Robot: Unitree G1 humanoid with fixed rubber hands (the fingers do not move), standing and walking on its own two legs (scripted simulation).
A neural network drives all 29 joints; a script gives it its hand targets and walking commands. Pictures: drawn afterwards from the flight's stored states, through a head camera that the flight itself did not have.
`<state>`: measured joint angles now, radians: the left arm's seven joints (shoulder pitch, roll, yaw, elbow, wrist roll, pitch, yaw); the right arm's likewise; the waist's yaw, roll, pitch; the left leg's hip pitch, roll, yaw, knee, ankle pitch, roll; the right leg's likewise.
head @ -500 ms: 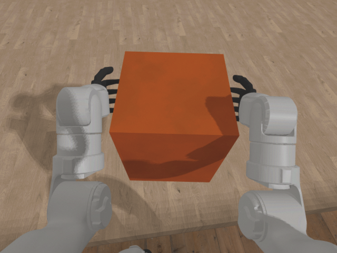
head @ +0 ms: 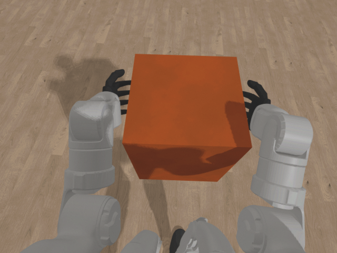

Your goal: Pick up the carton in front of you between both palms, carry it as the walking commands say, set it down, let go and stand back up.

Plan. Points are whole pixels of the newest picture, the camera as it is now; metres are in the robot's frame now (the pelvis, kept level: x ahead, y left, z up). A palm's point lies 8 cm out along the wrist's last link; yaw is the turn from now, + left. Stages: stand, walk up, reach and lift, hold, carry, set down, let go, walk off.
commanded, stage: carry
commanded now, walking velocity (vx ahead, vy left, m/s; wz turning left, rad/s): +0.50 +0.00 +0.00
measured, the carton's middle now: (181, 126) +0.39 +0.04 +0.03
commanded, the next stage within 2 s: none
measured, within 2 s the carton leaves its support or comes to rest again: neither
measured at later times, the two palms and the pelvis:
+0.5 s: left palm out of the picture +0.73 +0.11 +0.27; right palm out of the picture +0.69 -0.19 +0.27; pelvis +0.34 +0.01 +0.07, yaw -2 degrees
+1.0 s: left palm out of the picture +0.92 +0.10 +0.14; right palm out of the picture +0.93 -0.19 +0.13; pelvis +0.64 -0.06 +0.09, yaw +1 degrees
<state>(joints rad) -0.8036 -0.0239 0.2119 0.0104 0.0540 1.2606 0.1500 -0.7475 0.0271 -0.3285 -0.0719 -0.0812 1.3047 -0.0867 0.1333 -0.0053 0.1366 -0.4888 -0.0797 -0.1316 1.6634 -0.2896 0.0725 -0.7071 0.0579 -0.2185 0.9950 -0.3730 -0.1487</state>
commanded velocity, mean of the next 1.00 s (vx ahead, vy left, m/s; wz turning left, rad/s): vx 0.43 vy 0.00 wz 0.00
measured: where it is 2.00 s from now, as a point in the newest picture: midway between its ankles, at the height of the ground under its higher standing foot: (192, 134)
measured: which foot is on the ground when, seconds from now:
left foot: up 0.00-0.34, down 0.36-0.80, up 0.82-1.00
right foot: down 0.00-0.38, up 0.40-0.76, down 0.78-1.00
